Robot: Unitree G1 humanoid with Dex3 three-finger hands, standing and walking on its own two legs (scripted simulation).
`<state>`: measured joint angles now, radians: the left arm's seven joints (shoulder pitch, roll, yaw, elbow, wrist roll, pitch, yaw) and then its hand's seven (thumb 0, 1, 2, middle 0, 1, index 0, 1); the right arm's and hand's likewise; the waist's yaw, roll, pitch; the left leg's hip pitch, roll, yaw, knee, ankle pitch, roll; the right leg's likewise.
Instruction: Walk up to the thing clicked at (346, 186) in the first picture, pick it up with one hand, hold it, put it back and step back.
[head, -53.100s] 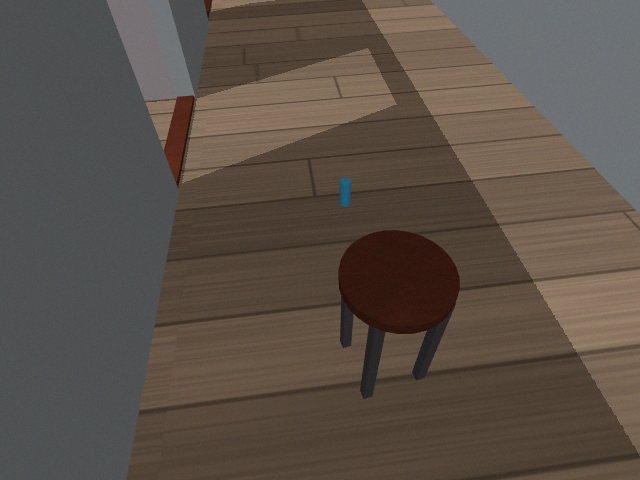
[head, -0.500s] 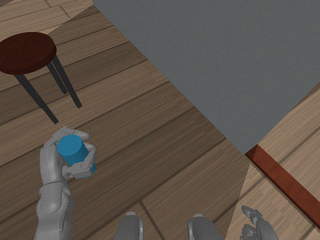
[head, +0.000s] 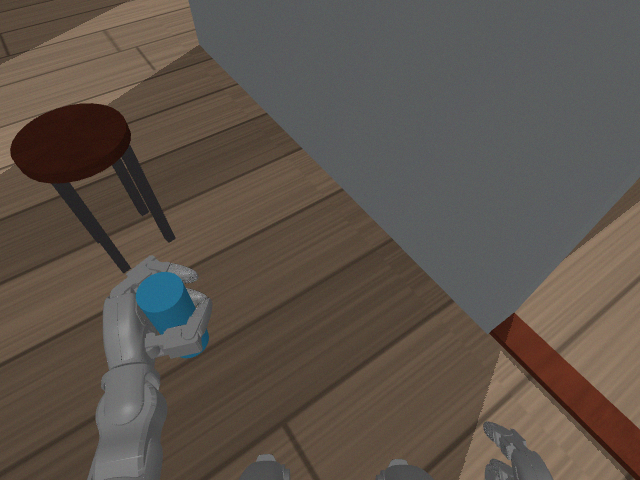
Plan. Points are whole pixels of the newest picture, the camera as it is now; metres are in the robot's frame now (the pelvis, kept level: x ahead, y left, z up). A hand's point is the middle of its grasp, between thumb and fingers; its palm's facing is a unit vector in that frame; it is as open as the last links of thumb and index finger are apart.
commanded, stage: lift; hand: left
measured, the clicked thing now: (176, 318) +0.32 +0.19 +0.02
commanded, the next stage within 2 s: hold in 0.18 s
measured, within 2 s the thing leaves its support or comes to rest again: neither
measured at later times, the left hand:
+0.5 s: hand (186, 291) +0.34 +0.17 +0.07, palm faces +0.23 -0.97 +0.00, open 6.7 cm
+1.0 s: hand (183, 291) +0.33 +0.17 +0.08, palm faces +0.23 -0.97 -0.01, open 6.7 cm
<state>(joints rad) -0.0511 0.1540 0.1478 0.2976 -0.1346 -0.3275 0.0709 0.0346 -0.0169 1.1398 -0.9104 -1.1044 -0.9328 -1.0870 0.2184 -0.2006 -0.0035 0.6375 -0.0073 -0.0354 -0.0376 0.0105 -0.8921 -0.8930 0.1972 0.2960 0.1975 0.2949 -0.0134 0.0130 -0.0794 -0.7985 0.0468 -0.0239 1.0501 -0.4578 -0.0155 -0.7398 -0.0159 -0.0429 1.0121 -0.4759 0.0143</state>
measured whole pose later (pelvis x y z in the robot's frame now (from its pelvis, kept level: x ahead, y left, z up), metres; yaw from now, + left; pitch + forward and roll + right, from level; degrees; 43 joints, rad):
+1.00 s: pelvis +0.01 -0.01 +0.03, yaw +0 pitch +6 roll -1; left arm -0.03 0.14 0.13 0.29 -0.14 -0.31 0.07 0.03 -0.02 1.14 -0.91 -1.10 -0.93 -1.09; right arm 0.20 -0.20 -0.01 0.64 -0.01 -0.02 -0.03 0.01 -0.90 -0.90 0.20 0.30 0.20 0.30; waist -0.01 0.02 -0.04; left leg -0.58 0.05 -0.01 0.87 -0.40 -0.02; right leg -0.53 -0.01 -0.04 0.84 -0.42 0.01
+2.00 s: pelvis +0.00 +0.00 +0.03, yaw +0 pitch +5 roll -1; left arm -0.02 0.13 0.14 0.30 -0.14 -0.33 0.06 0.03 -0.02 1.14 -0.91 -1.11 -0.93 -1.09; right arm 0.20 -0.20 -0.01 0.65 -0.01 -0.04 -0.02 0.01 -0.90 -0.90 0.20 0.30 0.20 0.30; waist -0.01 0.01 -0.03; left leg -0.56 0.04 -0.01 0.85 -0.38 -0.02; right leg -0.51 -0.02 -0.04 0.82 -0.40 0.01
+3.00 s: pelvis +0.00 +0.00 +0.03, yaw +0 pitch +5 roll -1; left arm -0.02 0.13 0.13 0.30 -0.13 -0.32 0.06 0.03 -0.01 1.13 -0.90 -1.12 -0.92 -1.10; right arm 0.21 -0.20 -0.01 0.65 -0.01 -0.04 -0.03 0.01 -0.90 -0.90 0.20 0.30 0.20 0.30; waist -0.01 0.01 -0.03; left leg -0.56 0.04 -0.01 0.86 -0.38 -0.01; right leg -0.51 -0.02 -0.03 0.82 -0.40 0.02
